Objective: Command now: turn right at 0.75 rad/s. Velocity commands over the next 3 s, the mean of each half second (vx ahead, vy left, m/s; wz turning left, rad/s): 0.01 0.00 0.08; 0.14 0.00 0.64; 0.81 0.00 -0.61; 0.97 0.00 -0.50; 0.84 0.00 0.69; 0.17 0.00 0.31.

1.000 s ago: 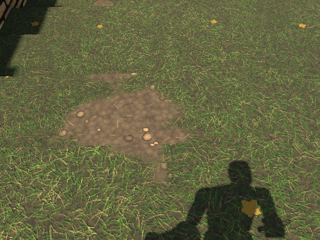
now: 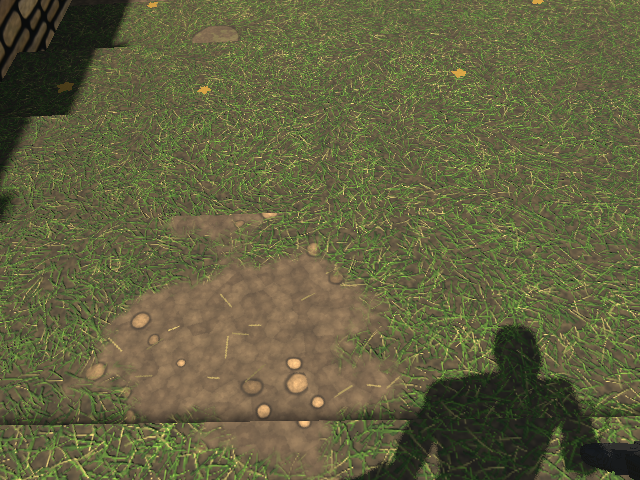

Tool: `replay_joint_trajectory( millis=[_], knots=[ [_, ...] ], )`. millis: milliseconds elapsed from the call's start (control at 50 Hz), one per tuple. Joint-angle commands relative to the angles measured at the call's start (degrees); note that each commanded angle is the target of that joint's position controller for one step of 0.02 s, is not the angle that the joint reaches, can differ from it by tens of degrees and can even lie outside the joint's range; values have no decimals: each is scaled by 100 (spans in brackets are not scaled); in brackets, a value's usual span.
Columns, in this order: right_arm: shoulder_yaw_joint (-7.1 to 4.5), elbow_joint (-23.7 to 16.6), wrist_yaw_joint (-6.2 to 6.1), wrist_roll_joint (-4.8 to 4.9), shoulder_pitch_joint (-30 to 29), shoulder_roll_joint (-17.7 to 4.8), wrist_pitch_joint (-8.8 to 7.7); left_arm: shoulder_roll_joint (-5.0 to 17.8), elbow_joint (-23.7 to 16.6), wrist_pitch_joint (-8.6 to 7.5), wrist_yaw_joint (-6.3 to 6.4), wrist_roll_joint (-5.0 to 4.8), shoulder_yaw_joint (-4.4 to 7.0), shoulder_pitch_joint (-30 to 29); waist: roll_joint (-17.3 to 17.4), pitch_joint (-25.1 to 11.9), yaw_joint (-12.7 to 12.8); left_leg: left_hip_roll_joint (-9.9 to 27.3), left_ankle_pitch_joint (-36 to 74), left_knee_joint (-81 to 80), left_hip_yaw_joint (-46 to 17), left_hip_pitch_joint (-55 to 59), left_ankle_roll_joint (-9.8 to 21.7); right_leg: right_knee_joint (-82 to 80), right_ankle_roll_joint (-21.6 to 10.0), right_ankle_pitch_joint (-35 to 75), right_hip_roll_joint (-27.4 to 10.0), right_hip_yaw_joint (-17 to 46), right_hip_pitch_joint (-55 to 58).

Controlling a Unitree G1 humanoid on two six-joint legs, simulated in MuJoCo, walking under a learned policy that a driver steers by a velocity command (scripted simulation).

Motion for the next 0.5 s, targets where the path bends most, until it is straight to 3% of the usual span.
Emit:
replay_joint_trajectory(
  millis=[20,80,100,120,140,160,180,200,220,240,280,340,420,460,480,500],
  knots=[
    [-64,-353,-49,55,-76,-356,-161,906,-362,-72,-42,58,209,-27,-822,-379,-182,-56,-154,-617,-21,21,146,-696,190,-2766,-1397,1775,827],
    [-139,-166,-174,155,702,-527,-182,891,-476,-94,-94,104,140,-371,-899,-500,-553,106,-91,-1834,48,1694,313,-744,270,-3044,-1225,1702,-110],
    [-187,-167,-236,159,785,-625,-178,873,-410,-133,-93,77,112,-209,-614,-564,-623,329,-50,-2229,-81,2311,410,-361,359,-3575,-1036,1515,-553],
    [-233,-223,-270,159,839,-769,-157,747,-312,-158,-51,40,65,129,-224,-888,-548,923,-506,-2325,-506,2746,555,402,414,-3781,-894,998,-689],
    [-266,-423,-253,85,777,-1136,-142,497,-355,-156,-29,-65,14,283,830,-1079,-532,2171,-1313,-2885,-1945,2685,1063,1883,614,-3503,-265,-230,-870],
    [-231,-372,-174,-114,540,-1093,-138,843,-461,-198,-3,88,95,-203,839,-467,-648,2548,-934,-3101,-2822,2074,1554,3004,595,-2984,50,-993,-1789],
    [-123,-236,-108,-91,598,-622,-141,883,-454,-231,5,216,64,-421,313,-310,-544,2374,-391,-2856,-2436,1561,1540,3419,557,-2410,-304,-793,-1576],
    [0,-145,-29,-56,555,-293,-158,627,-318,-206,-25,183,-38,-304,283,-392,-404,2021,85,-2671,-1961,1176,1408,3343,556,-2081,-428,-843,-1040],
    [33,-120,45,-27,514,-230,-149,530,-267,-161,-66,186,-107,-329,438,-381,-339,1582,277,-2570,-1575,1047,1250,3222,599,-1858,-611,-1265,-784],
    [-36,-146,92,-25,535,-440,-114,544,-331,-125,-92,229,-140,-514,758,-229,-356,1248,355,-2481,-1475,1025,1110,2908,596,-1864,-757,-1808,-867],
    [-250,-126,203,4,1089,-906,-22,570,-510,-105,-42,167,-203,-1038,1017,-52,-663,1056,974,-2341,-1769,1186,1027,2611,614,-2255,-736,-2320,-1045],
    [-403,-72,232,22,1697,-1106,5,516,-699,-119,82,42,-287,-1499,1058,-135,-880,1096,1370,-2222,-2369,1897,945,2069,564,-2314,-672,-2198,-1305],
    [-484,-111,238,19,1707,-1025,-30,500,-812,-218,209,-66,-341,-1533,1095,-524,-794,970,1509,-2109,-2692,2140,810,1230,428,-2126,-651,-2020,-663],
    [-497,-153,244,50,1515,-941,-32,538,-808,-297,279,-68,-324,-1242,1008,-622,-557,783,985,-1969,-2661,1549,624,242,346,-1509,-864,-1937,419],
    [-464,-196,248,82,1524,-774,-57,725,-756,-360,330,-37,-260,-993,856,-724,-507,587,192,-1794,-2460,838,398,-132,295,-1206,-1267,-1795,1388],
    [-395,-212,251,132,1843,-413,-90,1026,-788,-376,353,-1,-173,-841,123,-960,-613,224,-1395,-1091,-1905,-53,168,-273,83,-1641,-2267,-1029,2393]
  ],
)
Next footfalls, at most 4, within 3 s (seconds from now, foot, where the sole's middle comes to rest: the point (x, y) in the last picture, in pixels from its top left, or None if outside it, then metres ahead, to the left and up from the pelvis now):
0.12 left None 0.09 0.11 -0.78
0.48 right None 0.09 -0.07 -0.78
0.90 left None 0.09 0.16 -0.78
1.40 right None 0.45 0.13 -0.78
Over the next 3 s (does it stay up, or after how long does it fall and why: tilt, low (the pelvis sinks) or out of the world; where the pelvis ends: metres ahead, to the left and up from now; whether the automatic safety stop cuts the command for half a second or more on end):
stays up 1.49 0.30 -0.36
